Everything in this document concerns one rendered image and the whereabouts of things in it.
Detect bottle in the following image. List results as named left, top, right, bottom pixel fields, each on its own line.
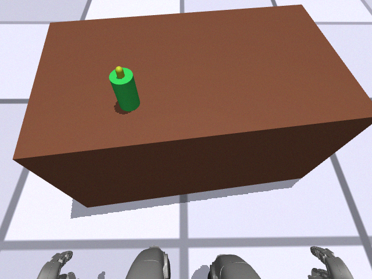
left=109, top=66, right=140, bottom=112

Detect right robot hand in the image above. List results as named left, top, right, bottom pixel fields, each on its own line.
left=308, top=246, right=354, bottom=279

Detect left robot hand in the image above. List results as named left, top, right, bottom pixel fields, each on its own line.
left=37, top=251, right=79, bottom=279

